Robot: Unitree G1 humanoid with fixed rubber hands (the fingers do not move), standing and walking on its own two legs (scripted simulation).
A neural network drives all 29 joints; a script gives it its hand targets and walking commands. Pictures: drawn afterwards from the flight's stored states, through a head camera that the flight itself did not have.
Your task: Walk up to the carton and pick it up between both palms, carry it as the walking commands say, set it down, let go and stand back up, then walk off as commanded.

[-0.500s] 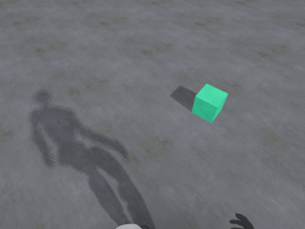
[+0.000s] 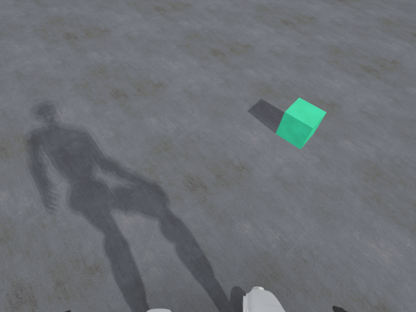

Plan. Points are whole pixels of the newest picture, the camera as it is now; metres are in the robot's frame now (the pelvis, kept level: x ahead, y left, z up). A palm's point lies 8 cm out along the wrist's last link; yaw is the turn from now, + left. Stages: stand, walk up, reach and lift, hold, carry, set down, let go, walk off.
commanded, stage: walk off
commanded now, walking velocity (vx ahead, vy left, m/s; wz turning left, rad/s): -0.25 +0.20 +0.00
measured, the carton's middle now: (299, 123) +1.17 -0.55 -0.66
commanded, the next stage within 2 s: stand in 1.24 s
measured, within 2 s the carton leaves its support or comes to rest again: neither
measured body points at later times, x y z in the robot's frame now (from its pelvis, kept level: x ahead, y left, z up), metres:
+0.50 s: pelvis -0.13 +0.09 +0.02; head -0.10 +0.04 +0.46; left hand -0.09 +0.38 -0.09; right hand -0.09 -0.18 -0.15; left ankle -0.17 +0.27 -0.60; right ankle -0.13 -0.02 -0.73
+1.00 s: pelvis -0.28 +0.24 +0.01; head -0.24 +0.26 +0.46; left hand -0.23 +0.52 -0.14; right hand -0.16 -0.03 -0.11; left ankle -0.24 +0.33 -0.73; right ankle -0.34 +0.15 -0.65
